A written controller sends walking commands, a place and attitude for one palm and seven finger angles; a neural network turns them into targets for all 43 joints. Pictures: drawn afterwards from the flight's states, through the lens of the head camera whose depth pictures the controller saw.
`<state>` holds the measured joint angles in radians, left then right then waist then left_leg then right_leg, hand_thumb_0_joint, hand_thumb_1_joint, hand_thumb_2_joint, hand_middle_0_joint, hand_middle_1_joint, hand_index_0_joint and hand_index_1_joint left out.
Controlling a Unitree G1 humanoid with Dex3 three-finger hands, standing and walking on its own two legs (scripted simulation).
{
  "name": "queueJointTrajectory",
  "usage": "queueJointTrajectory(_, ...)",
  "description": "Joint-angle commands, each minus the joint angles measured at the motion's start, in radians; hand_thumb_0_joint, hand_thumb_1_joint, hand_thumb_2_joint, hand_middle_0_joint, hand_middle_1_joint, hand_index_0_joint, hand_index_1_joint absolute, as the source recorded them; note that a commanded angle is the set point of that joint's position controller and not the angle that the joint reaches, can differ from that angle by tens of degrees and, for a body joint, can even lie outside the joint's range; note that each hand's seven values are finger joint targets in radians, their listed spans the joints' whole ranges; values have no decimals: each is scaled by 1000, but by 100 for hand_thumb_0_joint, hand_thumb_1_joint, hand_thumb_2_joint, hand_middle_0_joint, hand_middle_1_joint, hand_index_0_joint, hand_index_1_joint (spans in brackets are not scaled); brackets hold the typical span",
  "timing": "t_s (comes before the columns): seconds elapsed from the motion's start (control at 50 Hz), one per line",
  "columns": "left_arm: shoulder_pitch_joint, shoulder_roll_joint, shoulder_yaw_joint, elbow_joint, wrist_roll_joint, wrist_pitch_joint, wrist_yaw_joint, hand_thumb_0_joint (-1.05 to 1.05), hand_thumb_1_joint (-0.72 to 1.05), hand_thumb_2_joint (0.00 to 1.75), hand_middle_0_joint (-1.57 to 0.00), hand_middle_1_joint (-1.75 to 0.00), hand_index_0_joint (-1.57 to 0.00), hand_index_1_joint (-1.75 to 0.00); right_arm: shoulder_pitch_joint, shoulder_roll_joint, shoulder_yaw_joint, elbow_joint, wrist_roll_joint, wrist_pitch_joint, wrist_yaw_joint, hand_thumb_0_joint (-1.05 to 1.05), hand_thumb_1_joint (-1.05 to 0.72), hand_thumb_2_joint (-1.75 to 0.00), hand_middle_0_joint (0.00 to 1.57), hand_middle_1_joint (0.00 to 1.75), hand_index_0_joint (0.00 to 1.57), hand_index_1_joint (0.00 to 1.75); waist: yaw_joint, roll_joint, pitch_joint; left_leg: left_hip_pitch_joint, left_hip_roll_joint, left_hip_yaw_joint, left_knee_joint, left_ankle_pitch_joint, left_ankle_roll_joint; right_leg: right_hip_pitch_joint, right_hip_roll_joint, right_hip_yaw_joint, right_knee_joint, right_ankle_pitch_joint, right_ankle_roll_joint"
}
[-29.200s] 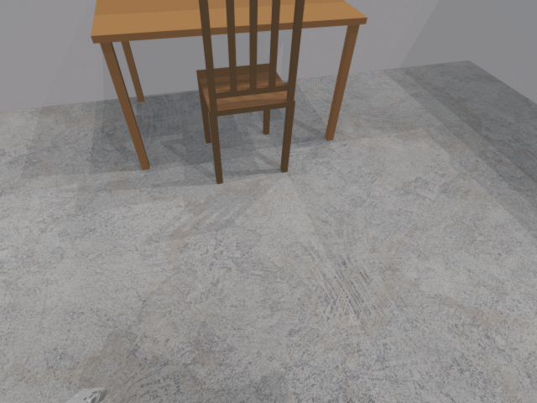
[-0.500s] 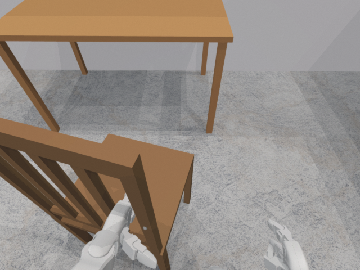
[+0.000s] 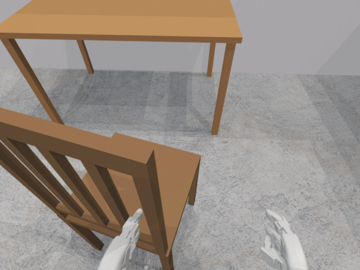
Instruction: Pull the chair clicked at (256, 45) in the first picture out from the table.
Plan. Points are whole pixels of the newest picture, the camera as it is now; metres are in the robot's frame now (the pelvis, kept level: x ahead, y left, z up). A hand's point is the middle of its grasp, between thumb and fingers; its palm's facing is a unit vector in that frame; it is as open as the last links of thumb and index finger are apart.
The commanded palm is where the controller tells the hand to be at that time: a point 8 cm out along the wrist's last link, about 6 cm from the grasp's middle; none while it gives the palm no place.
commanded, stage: draw the fingers out of the gap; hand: left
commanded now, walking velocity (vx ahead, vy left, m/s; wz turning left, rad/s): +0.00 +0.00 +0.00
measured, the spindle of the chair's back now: (82, 193) +0.29 +0.24 +0.01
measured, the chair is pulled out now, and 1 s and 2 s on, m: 0.62 0.62 0.62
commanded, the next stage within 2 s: draw the hand back to the body in 0.20 s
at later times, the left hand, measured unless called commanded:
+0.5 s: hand out of the picture +0.13 +0.11 +0.04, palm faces -0.02 -1.00 +0.09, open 17.4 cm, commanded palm +0.09 +0.16 +0.05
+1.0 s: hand (71, 248) +0.15 +0.17 +0.12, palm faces +0.17 -0.94 -0.28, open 16.3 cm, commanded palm +0.11 +0.23 +0.14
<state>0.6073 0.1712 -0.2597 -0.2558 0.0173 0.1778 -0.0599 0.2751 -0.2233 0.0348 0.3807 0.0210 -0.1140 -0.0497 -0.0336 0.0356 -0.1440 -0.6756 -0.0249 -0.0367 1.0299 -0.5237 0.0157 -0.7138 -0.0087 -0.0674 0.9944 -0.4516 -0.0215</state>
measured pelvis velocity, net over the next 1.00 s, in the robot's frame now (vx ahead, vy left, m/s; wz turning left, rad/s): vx -0.01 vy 0.00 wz -0.01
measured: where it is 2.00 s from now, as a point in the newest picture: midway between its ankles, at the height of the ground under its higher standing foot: outside the picture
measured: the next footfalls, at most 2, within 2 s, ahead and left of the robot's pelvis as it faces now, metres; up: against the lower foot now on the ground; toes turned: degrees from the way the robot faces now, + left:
none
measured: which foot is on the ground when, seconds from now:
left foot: down 0.00-1.00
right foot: down 0.00-1.00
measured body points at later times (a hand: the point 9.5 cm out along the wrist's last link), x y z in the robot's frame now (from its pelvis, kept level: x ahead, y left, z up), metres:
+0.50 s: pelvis -0.01 +0.00 -0.02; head +0.02 +0.02 +0.43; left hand +0.13 +0.17 +0.04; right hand +0.18 -0.22 -0.06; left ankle +0.00 +0.11 -0.67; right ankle +0.03 -0.11 -0.67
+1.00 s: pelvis -0.01 +0.00 +0.01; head -0.02 -0.01 +0.46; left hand +0.14 +0.22 +0.13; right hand +0.17 -0.23 -0.05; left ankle -0.01 +0.11 -0.67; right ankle +0.03 -0.11 -0.67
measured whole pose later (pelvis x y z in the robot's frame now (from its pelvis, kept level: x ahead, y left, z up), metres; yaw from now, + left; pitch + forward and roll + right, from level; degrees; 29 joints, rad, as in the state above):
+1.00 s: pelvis -0.01 +0.00 +0.01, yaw -1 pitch +4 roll -2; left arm 0.75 0.28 0.05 -0.56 -0.07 -0.03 0.10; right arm 0.29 -0.21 0.02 0.44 0.03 -0.10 -0.14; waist 0.03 0.06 -0.12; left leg -0.54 0.00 -0.04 0.96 -0.49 0.01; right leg -0.57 0.02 -0.07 0.90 -0.40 -0.03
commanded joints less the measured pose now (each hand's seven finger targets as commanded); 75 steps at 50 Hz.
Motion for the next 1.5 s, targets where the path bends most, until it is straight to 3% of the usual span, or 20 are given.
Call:
queueJointTrajectory(0.0, 109, 18, 1, -236, 9, -36, 3, 0, -55, 20, 0, 0, 0, 0, -79, -109, -64, -197, 3, -44, -9, 0, -90, -90, 20, 30, 20, 30, -5, -67, -88, 32, -11, -16, -163, 234, 23, 106, 14, 18, -152, 141, 6)
queueJointTrajectory(0.12, 152, 41, 16, -288, 7, -43, -2, 0, -55, 20, 0, 0, 0, 0, -80, -105, -63, -216, 3, -35, -20, 0, -90, -90, 20, 30, 20, 30, -9, -63, -48, -7, -14, -14, -150, 169, 27, 78, 17, 28, -156, 75, 5)
queueJointTrajectory(0.3, 256, 25, -18, -367, 0, -78, -19, 0, -55, 20, 0, 0, 0, 0, -59, -97, -76, -227, 9, -51, -28, 0, -90, -90, 20, 30, 20, 30, -12, -36, -89, 4, -10, -27, -133, 196, 24, 57, 23, 12, -121, 92, 4)
queueJointTrajectory(0.32, 196, -88, 36, -442, -161, -211, -24, 0, -55, 20, 0, 0, 0, 0, -88, -83, -68, -223, 2, -90, -20, 0, -90, -90, 20, 30, 20, 30, 6, -93, -61, -45, -20, -35, -84, 200, 11, 19, 33, -29, -84, 99, -2)
queueJointTrajectory(0.36, 238, -25, 84, -384, -152, -314, -25, 0, -55, 20, 0, 0, 0, 0, -79, -91, -74, -182, 1, -116, -12, 0, -90, -90, 20, 30, 20, 30, 20, -95, -78, -64, -14, -35, -69, 168, 5, 4, 37, -13, -64, 73, -9)
queueJointTrajectory(0.44, 264, -10, 118, -478, -186, -467, -26, 0, -55, 20, 0, 0, 0, 0, -75, -87, -85, -152, 2, -156, 12, 0, -90, -90, 20, 30, 20, 30, 44, 42, -140, -41, -7, -29, -51, 233, -9, 16, 30, -1, -17, 117, -15)
queueJointTrajectory(0.52, 246, 15, 133, -418, -132, -622, -14, 0, -55, 20, 0, 0, 0, 0, -122, -78, -98, -105, -12, -152, 47, 0, -90, -90, 20, 30, 20, 30, 34, 16, -74, -142, 3, -35, 7, 189, -13, -78, 30, 0, 40, 69, -15)
queueJointTrajectory(0.58, 296, 60, 174, -364, -106, -562, -24, 0, -55, 20, 0, 0, 0, 0, -154, -91, -96, -138, 3, -112, 43, 0, -90, -90, 20, 30, 20, 30, 34, -4, -39, -162, 7, -28, -42, 52, -2, -49, 24, 23, -21, -54, -11)
queueJointTrajectory(0.68, 184, 149, 305, -536, -188, -421, -27, 0, -55, 20, 0, 0, 0, 0, -156, -87, -73, -180, 31, -79, -8, 0, -90, -90, 20, 30, 20, 30, 42, -46, -112, -90, 1, -20, -93, 8, 13, 79, 20, 55, -130, -137, 3)
queueJointTrajectory(0.76, 135, 135, 364, -546, -282, -448, -27, 0, -44, 25, -1, -2, -1, -2, -134, -85, -58, -141, 39, -116, -36, 0, -90, -90, 20, 30, 20, 30, 32, -80, -55, -51, 1, -16, -105, 53, 12, 115, 22, 57, -203, -125, 9)
queueJointTrajectory(0.8, 116, 140, 373, -510, -294, -464, -46, 0, -37, 29, -2, -4, -2, -4, -128, -94, -53, -113, 42, -140, -38, 0, -90, -90, 20, 30, 20, 30, 29, -43, -31, -20, 6, -17, -122, 79, 10, 122, 23, 48, -217, -91, 7)
queueJointTrajectory(0.82, 184, 312, 423, -509, -126, -355, 79, 0, -33, 31, -3, -5, -3, -5, -87, -83, -68, -132, 20, -86, -79, 0, -90, -90, 20, 30, 20, 30, 88, -13, -87, 34, 34, 6, -177, 76, 2, 179, -5, 123, -247, -69, -5)
queueJointTrajectory(0.84, 195, 206, 362, -544, -112, -302, 125, 0, -30, 32, -4, -5, -4, -5, -94, -70, -56, -147, 12, -69, -89, 0, -90, -90, 20, 30, 20, 30, 59, 7, -34, 45, 23, 11, -202, 85, 3, 181, -11, 88, -266, -44, 3)
queueJointTrajectory(0.9, 189, 159, 335, -464, -83, -235, 172, 0, -19, 37, -5, -8, -5, -8, -95, -72, -52, -119, 12, -42, -96, 0, -90, -90, 20, 30, 20, 30, 48, -16, 64, 67, 33, 11, -243, 98, 6, 198, -8, 61, -309, -22, 9)
queueJointTrajectory(0.96, 156, 227, 396, -483, -69, -229, 202, 0, -8, 43, -7, -10, -7, -10, -121, -83, -51, -109, 7, -37, -104, 0, -90, -90, 20, 30, 20, 30, 61, -68, 46, 133, 31, 20, -279, 130, 13, 262, -15, 63, -358, -6, 12)
queueJointTrajectory(1.08, 75, 321, 507, -548, -64, -241, 236, 0, 14, 53, -10, -14, -10, -14, -149, -90, -42, -57, 6, -81, -112, 0, -90, -90, 20, 30, 20, 30, 85, 46, 39, 261, 30, 19, -378, 227, 7, 387, -10, 58, -406, 133, 0)
queueJointTrajectory(1.26, -19, 306, 576, -440, -76, -260, 227, 0, 47, 69, -14, -21, -14, -21, -177, -99, -42, 32, 3, -112, -89, 0, -90, -90, 20, 30, 20, 30, 87, -23, 119, 377, 41, 15, -501, 336, 1, 485, 2, 42, -492, 243, 6)
queueJointTrajectory(1.4, -149, 367, 682, -468, -88, -275, 220, 0, 72, 81, -18, -26, -18, -26, -205, -99, -38, 78, -6, -118, -70, 0, -90, -90, 20, 30, 20, 30, 97, 51, 82, 474, 47, 18, -569, 495, -16, 593, -6, 45, -538, 377, 1)
queueJointTrajectory(1.46, -206, 393, 731, -444, -93, -277, 221, 0, 83, 87, -19, -29, -19, -29, -209, -102, -41, 99, -9, -114, -65, 0, -90, -90, 20, 30, 20, 30, 98, 20, 79, 504, 50, 23, -588, 523, -14, 612, -2, 44, -560, 401, 3)
queueJointTrajectory(1.48, -234, 405, 747, -441, -94, -275, 221, 0, 86, 88, -19, -29, -19, -29, -215, -106, -41, 107, -9, -112, -63, 0, -90, -90, 20, 30, 20, 30, 99, 67, 90, 507, 49, 20, -597, 532, -21, 620, -1, 49, -570, 400, -1)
